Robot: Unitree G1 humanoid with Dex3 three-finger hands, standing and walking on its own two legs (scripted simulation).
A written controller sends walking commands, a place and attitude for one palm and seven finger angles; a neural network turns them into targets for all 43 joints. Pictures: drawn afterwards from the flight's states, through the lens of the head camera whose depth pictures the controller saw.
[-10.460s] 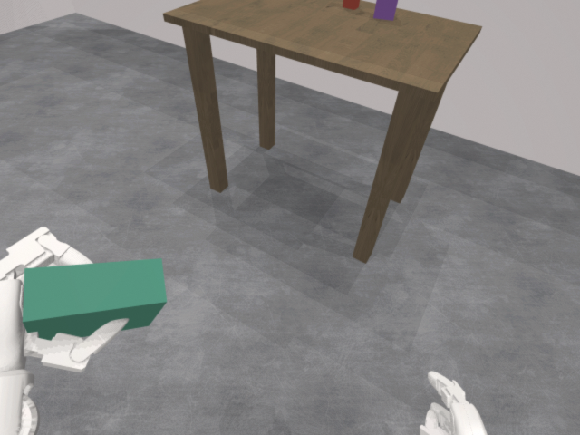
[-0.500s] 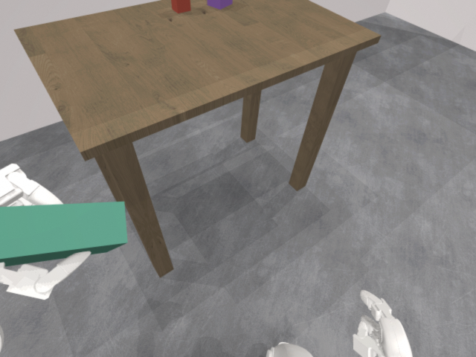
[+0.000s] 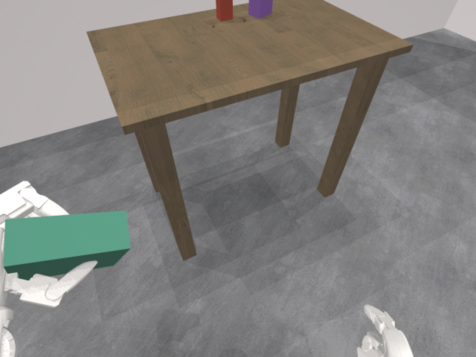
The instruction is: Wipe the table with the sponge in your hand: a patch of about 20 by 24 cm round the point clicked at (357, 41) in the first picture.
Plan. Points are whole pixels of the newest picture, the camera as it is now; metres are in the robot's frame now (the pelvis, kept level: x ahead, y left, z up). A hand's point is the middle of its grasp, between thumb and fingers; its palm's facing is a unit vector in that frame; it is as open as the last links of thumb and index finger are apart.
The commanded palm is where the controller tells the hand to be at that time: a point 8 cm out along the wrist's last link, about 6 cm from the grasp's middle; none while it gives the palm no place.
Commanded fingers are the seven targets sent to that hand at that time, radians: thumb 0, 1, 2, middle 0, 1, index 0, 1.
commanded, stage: take the last steps up to it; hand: left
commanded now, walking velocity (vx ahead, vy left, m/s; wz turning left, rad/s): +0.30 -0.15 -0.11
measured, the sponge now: (86, 244) +0.22 +0.21 +0.15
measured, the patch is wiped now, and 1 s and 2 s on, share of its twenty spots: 0.00 0.00 0.00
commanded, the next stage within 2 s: none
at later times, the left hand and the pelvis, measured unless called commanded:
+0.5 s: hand (150, 228) +0.25 +0.13 +0.16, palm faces +0.31 -0.85 -0.43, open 8.9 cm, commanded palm +0.18 +0.19 +0.17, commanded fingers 0.00 0.10 1.30 -1.20 -1.60 -1.20 -1.60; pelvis +0.01 -0.09 -0.02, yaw -3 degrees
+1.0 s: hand (249, 175) +0.34 +0.01 +0.16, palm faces +0.29 -0.81 -0.51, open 8.9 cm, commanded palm +0.28 +0.06 +0.17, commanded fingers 0.00 0.10 1.30 -1.20 -1.60 -1.20 -1.60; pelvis +0.10 -0.21 -0.02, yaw -4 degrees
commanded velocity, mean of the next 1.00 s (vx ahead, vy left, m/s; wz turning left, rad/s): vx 0.30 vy -0.15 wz -0.03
